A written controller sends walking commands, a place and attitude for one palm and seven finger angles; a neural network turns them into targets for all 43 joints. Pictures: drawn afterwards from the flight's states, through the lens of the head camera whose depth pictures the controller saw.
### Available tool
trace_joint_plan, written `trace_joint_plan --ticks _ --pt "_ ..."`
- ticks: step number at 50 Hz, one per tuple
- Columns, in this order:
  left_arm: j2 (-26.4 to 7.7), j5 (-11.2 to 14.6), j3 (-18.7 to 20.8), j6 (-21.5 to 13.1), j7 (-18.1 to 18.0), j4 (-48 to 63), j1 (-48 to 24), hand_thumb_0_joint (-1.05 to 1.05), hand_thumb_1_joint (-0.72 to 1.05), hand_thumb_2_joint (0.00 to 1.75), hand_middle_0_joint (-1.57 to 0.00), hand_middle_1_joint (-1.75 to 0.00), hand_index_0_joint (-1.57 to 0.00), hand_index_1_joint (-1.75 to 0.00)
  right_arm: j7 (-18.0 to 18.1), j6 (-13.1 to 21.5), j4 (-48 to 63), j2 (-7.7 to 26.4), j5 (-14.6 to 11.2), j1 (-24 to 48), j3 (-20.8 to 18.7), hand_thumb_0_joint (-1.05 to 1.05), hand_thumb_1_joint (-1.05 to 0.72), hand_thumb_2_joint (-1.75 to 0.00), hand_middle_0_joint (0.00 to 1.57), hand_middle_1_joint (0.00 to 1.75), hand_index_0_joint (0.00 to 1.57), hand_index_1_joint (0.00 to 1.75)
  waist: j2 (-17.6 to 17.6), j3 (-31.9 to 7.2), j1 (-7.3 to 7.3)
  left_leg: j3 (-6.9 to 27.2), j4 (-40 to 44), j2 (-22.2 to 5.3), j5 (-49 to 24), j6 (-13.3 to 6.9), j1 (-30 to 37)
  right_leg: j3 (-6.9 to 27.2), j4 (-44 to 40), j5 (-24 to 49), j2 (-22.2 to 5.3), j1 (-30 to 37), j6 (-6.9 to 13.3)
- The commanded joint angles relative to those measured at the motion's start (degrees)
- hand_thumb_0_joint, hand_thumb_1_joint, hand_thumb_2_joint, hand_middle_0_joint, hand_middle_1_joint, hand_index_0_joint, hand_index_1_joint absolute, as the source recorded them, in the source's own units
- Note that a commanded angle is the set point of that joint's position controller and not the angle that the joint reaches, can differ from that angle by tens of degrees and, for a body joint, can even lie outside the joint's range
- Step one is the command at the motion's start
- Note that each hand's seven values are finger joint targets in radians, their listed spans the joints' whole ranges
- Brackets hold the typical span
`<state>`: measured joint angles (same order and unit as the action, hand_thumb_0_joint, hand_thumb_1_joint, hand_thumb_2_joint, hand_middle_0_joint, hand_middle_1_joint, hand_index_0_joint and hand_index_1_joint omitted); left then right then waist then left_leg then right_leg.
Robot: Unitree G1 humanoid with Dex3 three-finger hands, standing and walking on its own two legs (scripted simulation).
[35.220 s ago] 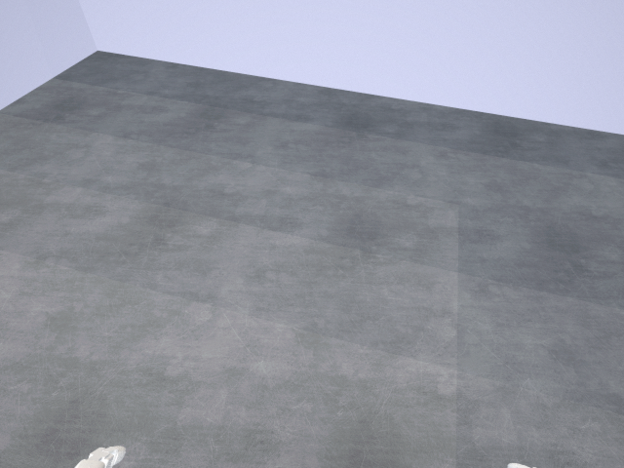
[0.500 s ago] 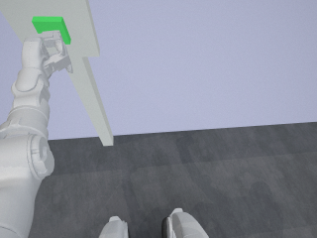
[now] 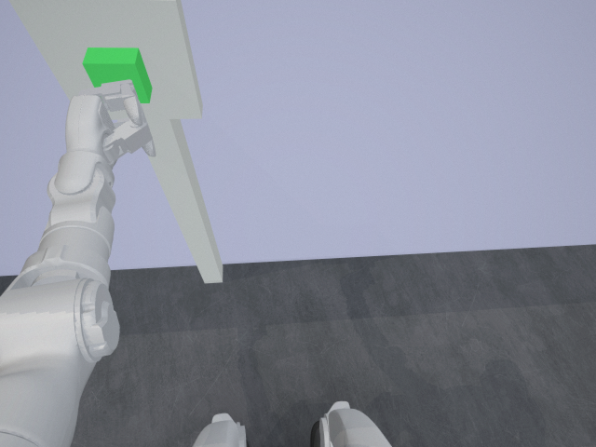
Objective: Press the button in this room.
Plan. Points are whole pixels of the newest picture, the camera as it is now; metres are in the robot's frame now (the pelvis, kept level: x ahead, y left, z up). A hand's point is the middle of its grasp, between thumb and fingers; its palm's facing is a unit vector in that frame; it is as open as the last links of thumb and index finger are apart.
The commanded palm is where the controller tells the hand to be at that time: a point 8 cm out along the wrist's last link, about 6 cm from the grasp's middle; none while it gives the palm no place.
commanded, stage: pull the fist back off the button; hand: left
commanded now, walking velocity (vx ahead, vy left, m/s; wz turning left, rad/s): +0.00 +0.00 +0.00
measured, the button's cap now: (120, 74) +0.57 +0.19 +0.14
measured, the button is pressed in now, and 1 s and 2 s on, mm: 0 0 0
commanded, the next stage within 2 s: draw the hand back to the body in 0.62 s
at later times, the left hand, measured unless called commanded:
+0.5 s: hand (143, 167) +0.45 +0.16 +0.10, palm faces +0.01 -1.00 -0.01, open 3.1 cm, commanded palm +0.42 +0.21 +0.11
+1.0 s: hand (113, 196) +0.39 +0.18 +0.13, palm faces +0.01 -1.00 -0.02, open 3.1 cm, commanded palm +0.35 +0.23 +0.14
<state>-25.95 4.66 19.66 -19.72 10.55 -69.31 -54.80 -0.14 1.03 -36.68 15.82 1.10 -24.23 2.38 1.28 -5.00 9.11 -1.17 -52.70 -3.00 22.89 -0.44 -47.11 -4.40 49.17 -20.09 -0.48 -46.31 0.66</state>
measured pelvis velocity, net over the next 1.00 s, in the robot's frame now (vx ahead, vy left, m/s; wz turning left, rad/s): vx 0.04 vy -0.01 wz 0.00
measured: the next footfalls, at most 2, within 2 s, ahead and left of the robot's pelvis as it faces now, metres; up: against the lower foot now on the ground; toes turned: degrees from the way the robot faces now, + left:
none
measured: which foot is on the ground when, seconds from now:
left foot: down 0.00-1.00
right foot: down 0.00-1.00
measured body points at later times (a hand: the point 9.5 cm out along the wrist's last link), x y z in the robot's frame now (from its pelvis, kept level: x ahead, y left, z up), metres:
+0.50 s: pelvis +0.04 -0.01 +0.02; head +0.10 -0.01 +0.47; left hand +0.45 +0.22 +0.10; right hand +0.13 -0.26 -0.10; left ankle +0.02 +0.11 -0.69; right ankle +0.03 -0.12 -0.69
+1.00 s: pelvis +0.04 -0.01 +0.03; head +0.06 -0.03 +0.48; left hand +0.38 +0.23 +0.13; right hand +0.16 -0.26 -0.08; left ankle +0.02 +0.11 -0.69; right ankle +0.03 -0.12 -0.69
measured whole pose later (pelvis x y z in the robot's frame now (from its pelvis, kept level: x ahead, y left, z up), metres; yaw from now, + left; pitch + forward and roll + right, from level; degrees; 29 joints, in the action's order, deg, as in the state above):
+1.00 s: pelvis +0.04 -0.01 +0.03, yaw +0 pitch +6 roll +0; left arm -15.7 13.7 14.4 -11.7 14.3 -27.6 -14.0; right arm 2.1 0.1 -32.6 15.0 -2.8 -17.6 1.8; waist 2.4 -4.8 1.9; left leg -2.5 -40.4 -2.4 22.0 0.5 -24.7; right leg -3.2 40.3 -20.8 -0.5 -25.8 1.1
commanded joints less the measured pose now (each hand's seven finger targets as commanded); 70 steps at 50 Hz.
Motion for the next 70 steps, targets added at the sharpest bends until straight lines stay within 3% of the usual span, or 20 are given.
trace_joint_plan --ticks 1,5,7,11,16,22,25,28,31,35,41,44,47,51,54,57,61,62,64,70 --pt "-10.72 1.29 1.02 -4.12 -0.21 15.84 -23.87 0.00 0.90 0.90 -1.30 -1.50 -1.30 -1.50 0.80 0.56 4.34 9.35 -0.75 -6.85 -4.01 0.00 -0.90 -0.90 0.20 0.30 0.20 0.30 4.32 -23.36 0.36 2.72 7.98 2.01 -10.07 -1.06 17.64 2.53 -6.99 8.71 2.73 11.51 0.53" --pt "-9.82 2.17 1.57 -4.81 -0.05 20.54 -16.96 0.00 0.90 0.90 -1.30 -1.50 -1.30 -1.50 0.85 0.11 5.77 8.79 -1.27 -4.99 -4.32 0.00 -0.90 -0.90 0.20 0.30 0.20 0.30 4.86 -24.90 -1.83 1.65 8.39 2.16 -13.60 -0.94 19.61 2.81 -6.87 13.20 2.72 15.29 0.76" --pt "-7.42 2.82 0.58 -4.47 -0.09 21.87 -13.04 0.00 0.90 0.90 -1.30 -1.50 -1.30 -1.50 0.78 -0.11 6.48 8.23 -1.50 -3.95 -4.25 0.00 -0.90 -0.90 0.20 0.30 0.20 0.30 3.98 -23.49 -2.43 1.13 8.86 2.22 -14.97 -0.95 19.75 2.66 -7.12 15.19 2.75 16.56 0.71" --pt "-8.58 3.45 2.27 -3.48 -0.44 25.04 -5.96 0.00 0.90 0.90 -1.30 -1.50 -1.30 -1.50 1.02 -0.68 7.56 8.09 -2.05 -2.59 -4.48 0.00 -0.90 -0.90 0.20 0.30 0.20 0.30 0.27 -21.73 -3.78 0.22 9.90 2.33 -17.03 -1.18 18.22 2.99 -7.37 19.73 2.56 21.20 0.50" --pt "-2.53 4.69 -2.18 -3.08 0.01 33.46 -1.38 0.00 0.90 0.90 -1.30 -1.50 -1.30 -1.50 0.94 -0.68 8.53 7.08 -2.55 -0.36 -4.63 0.00 -0.90 -0.90 0.20 0.30 0.20 0.30 2.23 -21.30 -3.89 -0.04 10.18 2.25 -21.24 -1.06 22.68 2.72 -7.95 23.15 2.49 21.55 0.48" --pt "-2.34 6.31 -1.82 -1.75 0.44 39.03 5.39 0.00 0.90 0.90 -1.30 -1.50 -1.30 -1.50 1.63 -0.57 8.56 7.00 -2.83 1.72 -4.71 0.00 -0.90 -0.90 0.20 0.30 0.20 0.30 -0.65 -20.84 -4.80 -0.23 11.05 2.51 -22.95 -1.07 23.07 2.82 -8.51 27.31 1.98 25.86 0.25" --pt "0.13 6.34 -4.01 -1.34 0.72 42.86 8.19 0.00 0.90 0.90 -1.30 -1.50 -1.30 -1.50 1.71 -0.22 9.13 6.40 -2.96 3.14 -4.55 0.00 -0.90 -0.90 0.20 0.30 0.20 0.30 2.12 -20.95 -5.25 -0.21 11.20 2.67 -24.91 -1.00 25.05 2.68 -8.45 28.38 1.72 25.97 0.39" --pt "1.00 6.48 -5.26 -0.84 0.77 43.89 7.94 0.00 0.90 0.90 -1.30 -1.50 -1.30 -1.50 1.83 0.08 8.70 6.36 -2.97 4.19 -4.36 0.00 -0.90 -0.90 0.20 0.30 0.20 0.30 1.33 -18.81 -4.66 0.15 11.38 2.75 -23.86 -0.94 25.33 2.50 -8.98 27.74 1.73 25.16 0.36" --pt "-0.97 6.79 -3.45 -0.13 0.70 41.66 6.39 0.00 0.90 0.90 -1.30 -1.50 -1.30 -1.50 2.40 0.02 8.09 6.75 -3.03 4.85 -4.26 0.00 -0.90 -0.90 0.20 0.30 0.20 0.30 -1.40 -16.52 -4.29 0.11 11.68 3.15 -19.62 -1.04 23.27 2.89 -9.78 25.58 1.50 25.21 0.09" --pt "-0.68 6.34 -4.56 -0.35 1.09 41.20 3.37 0.00 0.90 0.90 -1.30 -1.50 -1.30 -1.50 2.77 0.32 7.82 6.44 -2.93 5.51 -3.83 0.00 -0.90 -0.90 0.20 0.30 0.20 0.30 0.68 -17.59 -4.23 0.41 11.63 3.42 -19.31 -0.96 23.65 3.12 -9.54 24.84 1.14 25.31 0.30" --pt "-2.30 8.23 -1.89 0.11 2.66 48.07 16.42 0.00 0.90 0.90 -1.30 -1.50 -1.30 -1.50 2.47 1.24 10.64 6.20 -3.19 7.60 -3.83 0.00 -0.90 -0.90 0.20 0.30 0.20 0.30 1.54 -23.23 -8.03 0.00 13.02 3.31 -23.44 -0.92 26.30 3.22 -9.67 29.34 0.94 32.08 0.53" --pt "-3.87 9.59 0.17 2.52 3.19 48.42 22.73 0.00 0.90 0.90 -1.30 -1.50 -1.30 -1.50 2.75 1.21 11.73 6.56 -3.67 9.13 -3.51 0.00 -0.90 -0.90 0.20 0.30 0.20 0.30 -3.95 -17.52 -8.61 -0.02 15.25 3.21 -19.92 -1.18 23.24 3.00 -11.40 27.45 0.90 33.52 0.28" --pt "-0.82 10.34 -2.26 4.50 3.67 54.62 24.70 0.00 0.90 0.90 -1.30 -1.50 -1.30 -1.50 2.95 1.88 13.06 6.00 -4.11 11.20 -3.22 0.00 -0.90 -0.90 0.20 0.30 0.20 0.30 -0.69 -14.28 -8.52 -0.51 16.98 3.40 -17.80 -1.21 25.01 3.01 -13.26 24.89 0.75 32.44 0.13" --pt "-1.12 11.04 -2.05 5.38 3.78 63.55 28.55 0.00 0.90 0.90 -1.30 -1.50 -1.30 -1.50 3.47 3.56 13.65 5.67 -4.25 12.90 -3.10 0.00 -0.90 -0.90 0.20 0.30 0.20 0.30 0.83 -13.74 -9.06 -0.11 18.37 3.18 -17.22 -1.22 28.17 2.93 -14.59 22.59 0.86 33.07 0.34" --pt "-1.22 12.11 -1.87 6.85 4.35 64.74 30.82 0.00 0.90 0.90 -1.30 -1.50 -1.30 -1.50 4.05 4.75 13.42 5.86 -4.36 14.02 -2.63 0.00 -0.90 -0.90 0.20 0.30 0.20 0.30 -1.99 -10.02 -8.57 0.29 19.32 3.06 -13.84 -1.37 28.06 3.23 -16.61 18.19 0.89 32.11 0.06" --pt "-1.01 12.31 -2.09 9.08 5.28 65.83 31.67 0.00 0.90 0.90 -1.30 -1.50 -1.30 -1.50 4.79 5.86 13.18 5.80 -4.67 15.62 -2.18 0.00 -0.90 -0.90 0.20 0.30 0.20 0.30 0.38 -7.06 -8.83 0.65 20.67 3.32 -10.79 -1.16 28.79 3.13 -18.11 13.56 0.71 30.88 0.20" --pt "-0.88 12.52 -2.49 11.87 6.17 71.26 33.79 0.00 0.90 0.90 -1.30 -1.50 -1.30 -1.50 5.44 7.63 13.87 5.48 -4.62 17.01 -1.78 0.00 -0.90 -0.90 0.20 0.30 0.20 0.30 1.12 -8.04 -9.59 1.30 21.58 3.37 -11.68 -1.22 31.40 2.75 -18.79 13.29 0.63 32.19 0.35" --pt "-4.54 5.35 -4.45 10.12 -2.02 79.93 33.83 0.00 0.90 0.90 -1.30 -1.50 -1.30 -1.50 5.94 8.00 12.69 4.79 -3.52 18.84 -2.00 0.00 -0.90 -0.90 0.20 0.30 0.20 0.30 0.39 -5.50 -10.82 0.55 24.26 3.41 -12.24 -1.57 33.35 3.84 -23.46 11.02 -0.44 32.19 0.51" --pt "1.00 3.71 -7.37 11.37 -7.96 79.42 43.11 0.00 0.90 0.90 -1.30 -1.50 -1.30 -1.50 6.07 8.56 12.00 4.68 -2.93 18.90 -1.67 0.00 -0.90 -0.90 0.20 0.30 0.20 0.30 -2.53 -2.31 -10.45 1.11 26.23 2.91 -11.11 -1.56 34.53 3.15 -25.33 8.65 -0.28 32.08 0.25" --pt "-0.60 0.09 -5.36 12.28 -14.41 86.95 51.58 0.00 0.90 0.90 -1.30 -1.50 -1.30 -1.50 6.23 7.14 10.27 3.83 -1.99 20.10 -1.30 0.00 -0.90 -0.90 0.20 0.30 0.20 0.30 1.51 -1.70 -11.05 0.35 30.59 2.62 -14.58 -1.32 39.35 2.91 -28.20 11.69 -0.40 38.53 0.28"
